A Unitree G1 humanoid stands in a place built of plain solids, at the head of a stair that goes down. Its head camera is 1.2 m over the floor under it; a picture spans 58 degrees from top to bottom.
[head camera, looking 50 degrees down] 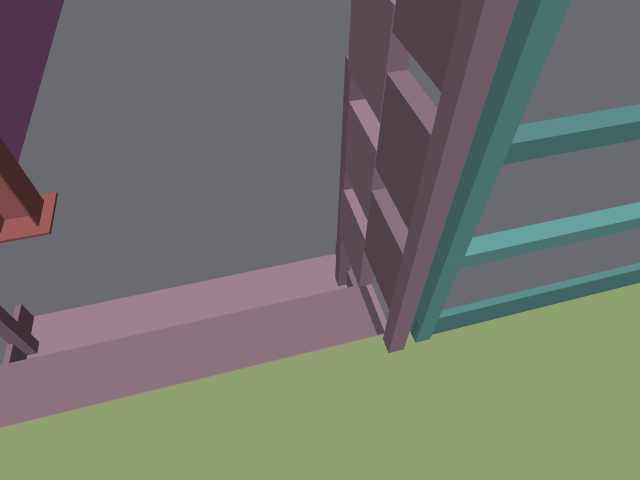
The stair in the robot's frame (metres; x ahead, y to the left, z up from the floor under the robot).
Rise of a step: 0.18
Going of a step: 0.30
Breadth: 1.32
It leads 15 degrees to the left of straight ahead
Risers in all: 3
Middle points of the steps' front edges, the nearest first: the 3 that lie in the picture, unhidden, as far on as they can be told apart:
0.48 0.40 0.00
0.77 0.47 -0.18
1.06 0.55 -0.35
